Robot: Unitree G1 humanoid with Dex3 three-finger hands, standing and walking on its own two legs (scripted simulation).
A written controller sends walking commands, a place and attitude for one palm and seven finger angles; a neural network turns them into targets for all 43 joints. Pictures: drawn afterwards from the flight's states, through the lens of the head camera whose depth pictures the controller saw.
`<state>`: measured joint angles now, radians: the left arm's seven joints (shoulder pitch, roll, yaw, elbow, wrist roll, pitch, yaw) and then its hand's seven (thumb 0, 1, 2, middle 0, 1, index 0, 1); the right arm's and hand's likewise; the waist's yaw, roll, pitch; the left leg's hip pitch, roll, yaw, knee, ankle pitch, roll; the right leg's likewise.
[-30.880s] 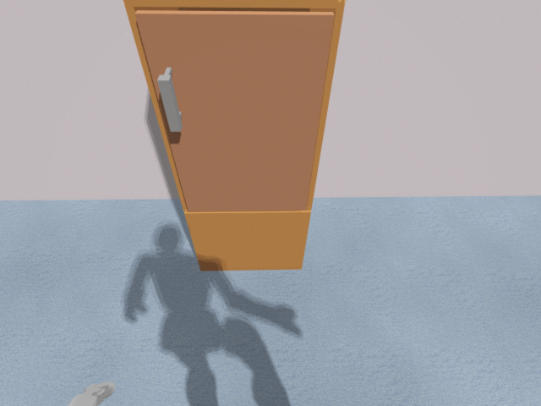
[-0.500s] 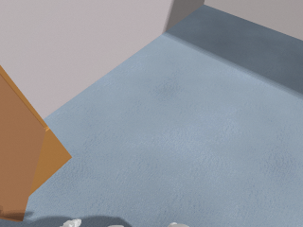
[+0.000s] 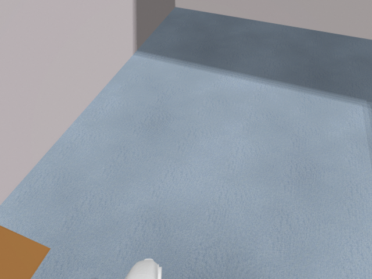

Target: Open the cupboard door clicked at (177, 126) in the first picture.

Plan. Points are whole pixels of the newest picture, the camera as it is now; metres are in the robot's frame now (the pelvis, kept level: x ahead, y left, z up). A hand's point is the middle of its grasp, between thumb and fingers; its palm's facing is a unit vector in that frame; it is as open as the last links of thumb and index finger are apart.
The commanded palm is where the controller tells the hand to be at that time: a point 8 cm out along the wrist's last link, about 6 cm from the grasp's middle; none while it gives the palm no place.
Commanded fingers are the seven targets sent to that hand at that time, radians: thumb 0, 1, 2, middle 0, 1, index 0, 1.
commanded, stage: walk to a spot facing it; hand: left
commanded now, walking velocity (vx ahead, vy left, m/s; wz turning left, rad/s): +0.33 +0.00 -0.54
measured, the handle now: out of the picture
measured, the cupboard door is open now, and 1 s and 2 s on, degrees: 44 44 44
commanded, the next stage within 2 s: turn to face it in 1.06 s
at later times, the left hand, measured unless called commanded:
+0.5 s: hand (154, 179) +0.40 +0.13 -0.15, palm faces -0.35 -0.91 -0.21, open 7.3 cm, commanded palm none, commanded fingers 0.00 0.90 0.90 -0.20 -0.30 -0.20 -0.30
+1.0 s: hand (184, 163) +0.47 +0.05 -0.17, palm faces -0.32 -0.93 -0.19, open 7.2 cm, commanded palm none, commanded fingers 0.00 0.90 0.90 -0.20 -0.30 -0.20 -0.30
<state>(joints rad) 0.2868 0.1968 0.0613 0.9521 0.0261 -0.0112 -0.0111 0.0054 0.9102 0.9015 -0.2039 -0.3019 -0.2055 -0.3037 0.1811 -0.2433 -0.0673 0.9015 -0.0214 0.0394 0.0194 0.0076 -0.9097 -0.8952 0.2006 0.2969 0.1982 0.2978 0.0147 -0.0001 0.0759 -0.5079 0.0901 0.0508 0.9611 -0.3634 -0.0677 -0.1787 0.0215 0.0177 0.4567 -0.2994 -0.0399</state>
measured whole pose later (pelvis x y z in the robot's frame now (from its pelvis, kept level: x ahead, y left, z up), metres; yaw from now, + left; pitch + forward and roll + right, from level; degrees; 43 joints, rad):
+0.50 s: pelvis +0.20 -0.01 +0.00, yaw -18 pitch +1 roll +0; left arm 0.06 0.23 0.07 0.92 0.03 0.02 -0.06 0.01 0.92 0.90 -0.20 -0.30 -0.20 -0.30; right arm 0.45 -0.18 -0.02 1.02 -0.04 -0.04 -0.01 0.00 -0.91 -0.89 0.20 0.30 0.20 0.30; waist -0.05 0.00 0.08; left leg 0.01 0.11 0.28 0.36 -0.37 -0.06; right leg -0.59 -0.08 -0.09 0.79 -0.19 -0.02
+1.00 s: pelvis +0.42 -0.13 +0.00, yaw -23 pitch +1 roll +0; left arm 0.35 0.17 0.05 1.09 0.02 -0.07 0.00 0.00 0.93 0.90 -0.20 -0.30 -0.20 -0.30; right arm 0.12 -0.17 -0.05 0.98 -0.02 -0.02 0.03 0.00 -0.91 -0.90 0.20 0.30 0.20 0.30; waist 0.03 0.00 0.04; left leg -0.50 0.10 0.08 0.70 -0.22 -0.03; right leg 0.00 0.06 -0.07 0.32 -0.33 -0.07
